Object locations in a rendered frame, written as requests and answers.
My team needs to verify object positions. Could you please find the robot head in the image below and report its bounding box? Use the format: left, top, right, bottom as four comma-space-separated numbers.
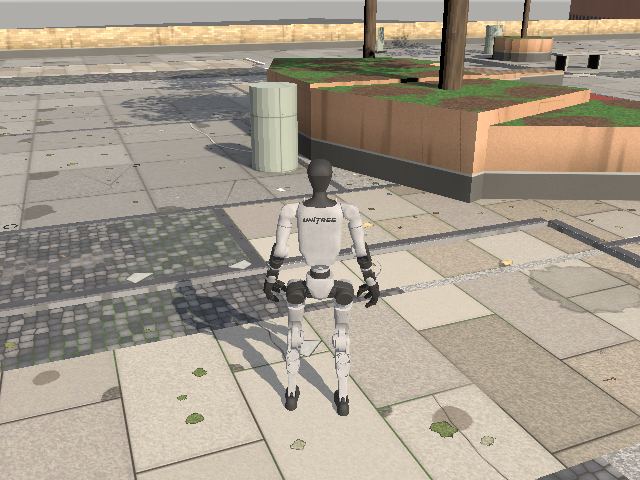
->
303, 159, 337, 208

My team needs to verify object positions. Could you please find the robot right upper arm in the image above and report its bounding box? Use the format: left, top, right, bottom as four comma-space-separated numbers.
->
341, 202, 367, 257

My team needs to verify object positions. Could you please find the robot right forearm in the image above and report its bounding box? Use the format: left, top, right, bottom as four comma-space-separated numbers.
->
357, 242, 377, 286

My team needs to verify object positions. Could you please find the robot left hand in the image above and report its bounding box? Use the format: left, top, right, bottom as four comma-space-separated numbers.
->
263, 279, 286, 302

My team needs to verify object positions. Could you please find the robot left upper arm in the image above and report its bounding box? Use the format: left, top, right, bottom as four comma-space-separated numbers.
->
273, 202, 299, 258

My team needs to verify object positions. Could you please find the robot left forearm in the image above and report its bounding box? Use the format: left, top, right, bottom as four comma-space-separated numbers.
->
265, 243, 284, 283

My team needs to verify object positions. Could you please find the robot right hand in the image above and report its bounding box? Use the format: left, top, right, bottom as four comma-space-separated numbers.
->
357, 282, 380, 308

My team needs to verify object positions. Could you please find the robot left foot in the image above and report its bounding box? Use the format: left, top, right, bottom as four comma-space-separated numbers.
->
285, 385, 300, 411

